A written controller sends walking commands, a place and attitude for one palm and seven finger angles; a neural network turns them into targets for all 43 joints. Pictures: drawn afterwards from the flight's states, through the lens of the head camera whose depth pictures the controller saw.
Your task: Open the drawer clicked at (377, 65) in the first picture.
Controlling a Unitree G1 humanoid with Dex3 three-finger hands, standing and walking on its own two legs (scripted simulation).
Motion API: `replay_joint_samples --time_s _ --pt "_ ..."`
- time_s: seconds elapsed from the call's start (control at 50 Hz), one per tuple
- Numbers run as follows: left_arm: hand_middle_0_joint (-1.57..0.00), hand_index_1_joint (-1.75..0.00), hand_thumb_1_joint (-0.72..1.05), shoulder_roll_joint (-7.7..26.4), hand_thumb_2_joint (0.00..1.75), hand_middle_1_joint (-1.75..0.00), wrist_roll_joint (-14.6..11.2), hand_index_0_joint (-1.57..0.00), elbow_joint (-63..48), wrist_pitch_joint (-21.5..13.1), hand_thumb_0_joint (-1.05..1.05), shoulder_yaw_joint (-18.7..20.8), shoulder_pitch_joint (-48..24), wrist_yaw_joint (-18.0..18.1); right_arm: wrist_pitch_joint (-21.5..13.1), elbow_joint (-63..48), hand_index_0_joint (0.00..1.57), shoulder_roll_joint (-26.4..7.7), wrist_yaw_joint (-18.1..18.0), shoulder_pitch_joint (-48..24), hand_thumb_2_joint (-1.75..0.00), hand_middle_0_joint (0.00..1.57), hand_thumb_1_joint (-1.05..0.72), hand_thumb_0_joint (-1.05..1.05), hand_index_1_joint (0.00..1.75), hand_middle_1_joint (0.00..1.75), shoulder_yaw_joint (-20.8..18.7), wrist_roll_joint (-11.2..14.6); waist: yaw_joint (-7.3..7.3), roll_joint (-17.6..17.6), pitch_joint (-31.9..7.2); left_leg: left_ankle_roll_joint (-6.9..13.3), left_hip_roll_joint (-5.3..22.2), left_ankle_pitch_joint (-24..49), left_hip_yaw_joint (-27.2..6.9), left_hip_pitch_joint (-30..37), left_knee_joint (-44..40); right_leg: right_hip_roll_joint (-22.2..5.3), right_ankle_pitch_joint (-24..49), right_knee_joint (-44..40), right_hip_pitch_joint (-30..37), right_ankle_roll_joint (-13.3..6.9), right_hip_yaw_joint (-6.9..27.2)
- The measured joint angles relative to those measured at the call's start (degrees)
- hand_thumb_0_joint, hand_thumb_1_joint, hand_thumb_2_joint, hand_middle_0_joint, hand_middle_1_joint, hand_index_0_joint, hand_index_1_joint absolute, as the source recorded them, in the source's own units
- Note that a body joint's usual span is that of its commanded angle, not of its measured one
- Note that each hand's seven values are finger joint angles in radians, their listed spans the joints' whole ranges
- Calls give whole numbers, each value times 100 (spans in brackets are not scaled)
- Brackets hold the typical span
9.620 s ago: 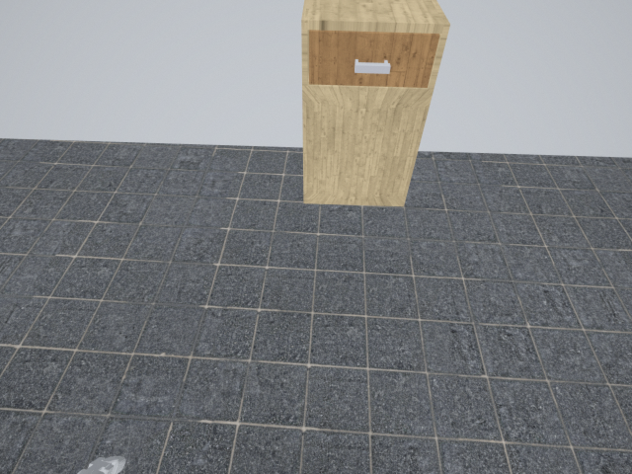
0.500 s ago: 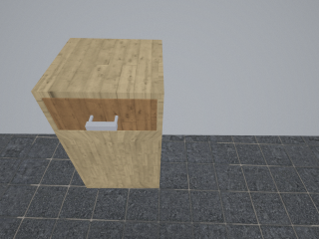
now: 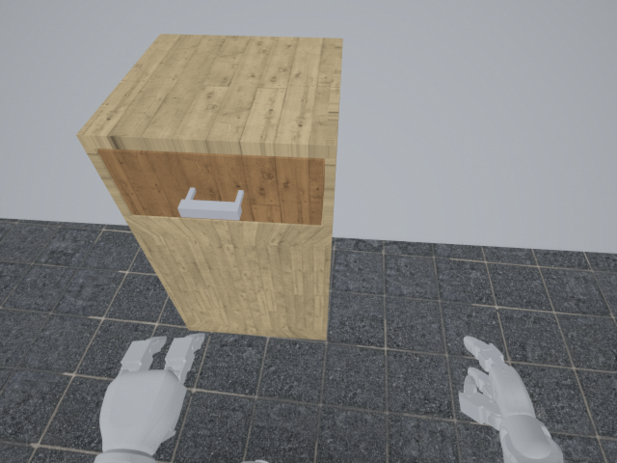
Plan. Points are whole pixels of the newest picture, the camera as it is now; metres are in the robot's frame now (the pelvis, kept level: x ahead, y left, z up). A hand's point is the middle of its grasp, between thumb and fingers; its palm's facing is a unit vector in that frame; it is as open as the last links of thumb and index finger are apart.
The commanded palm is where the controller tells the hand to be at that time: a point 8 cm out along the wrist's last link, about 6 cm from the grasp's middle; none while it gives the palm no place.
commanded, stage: raise the hand with hooked fingers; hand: left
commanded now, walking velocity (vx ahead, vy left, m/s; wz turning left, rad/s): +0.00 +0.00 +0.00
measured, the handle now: (213, 201) +0.56 +0.28 -0.05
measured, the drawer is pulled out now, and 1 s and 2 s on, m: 0.00 0.00 0.00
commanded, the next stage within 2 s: move the hooked fingers above the handle in 1.42 s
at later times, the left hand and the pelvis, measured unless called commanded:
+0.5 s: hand (147, 316) +0.26 +0.26 +0.04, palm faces +0.04 -0.09 -0.99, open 11.9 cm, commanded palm +0.25 +0.25 +0.10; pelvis +0.04 +0.01 +0.01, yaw +1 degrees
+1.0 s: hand (146, 243) +0.33 +0.26 +0.11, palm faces +0.05 -0.06 -1.00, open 13.8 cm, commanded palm +0.31 +0.26 +0.17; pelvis +0.04 +0.01 +0.03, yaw +2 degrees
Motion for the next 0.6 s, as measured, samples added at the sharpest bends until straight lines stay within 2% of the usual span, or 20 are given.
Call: replay_joint_samples --time_s 0.06,0.12,0.22,0.28,0.34,0.44,0.52,0.6 --pt "-25 -58 46 194 71 -58 -45 -25 -228 8 0 139 -6 116 45 3 20 102 10 -111 -90 20 -90 2 30 30 51 -59 29 39 -16 -25 7 -183 -144 -202 320 3 -172 218 -108 -22 -145" --pt "-26 -63 38 320 68 -63 -208 -26 -380 151 0 265 -207 92 68 78 20 211 22 -180 -90 20 -90 2 30 30 155 -70 5 162 -20 -44 7 -322 -246 -270 521 1 -298 335 -106 -19 -244" --pt "-27 -70 27 289 63 -70 -551 -27 -592 581 0 271 -516 -339 171 209 20 375 7 -60 -90 20 -90 2 30 30 358 15 -93 355 55 -28 6 -333 -265 25 330 -8 -291 98 217 9 -264" --pt "-27 -75 20 300 60 -75 -631 -27 -720 621 0 233 -525 -662 207 274 21 414 -26 137 -90 21 -90 2 30 30 453 53 -143 363 103 6 2 -243 -204 294 12 -18 -207 -179 451 17 -206" --pt "-28 -79 14 387 57 -79 -625 -27 -813 482 0 249 -480 -844 213 342 21 381 -48 322 -90 21 -90 2 30 30 463 42 -184 357 169 30 10 -169 -160 505 -243 -16 -125 -423 642 31 -165" --pt "-28 -87 2 530 52 -87 -657 -28 -893 288 0 391 -484 -809 222 457 21 224 -66 513 -90 21 -90 2 30 30 290 30 -244 375 236 54 4 -135 -149 639 -411 -29 -72 -629 794 62 -157" --pt "-29 -93 -7 575 48 -93 -733 -29 -849 343 0 483 -702 -757 231 548 20 85 -88 549 -90 21 -90 2 30 30 136 63 -266 392 250 82 -20 -131 -161 685 -458 -56 -63 -707 864 86 -169" --pt "-30 -98 -16 585 45 -99 -805 -30 -812 532 0 446 -995 -874 247 589 20 4 -107 507 -90 20 -90 2 30 30 54 118 -278 421 248 105 -40 -102 -165 811 -561 -80 -31 -829 1004 106 -173"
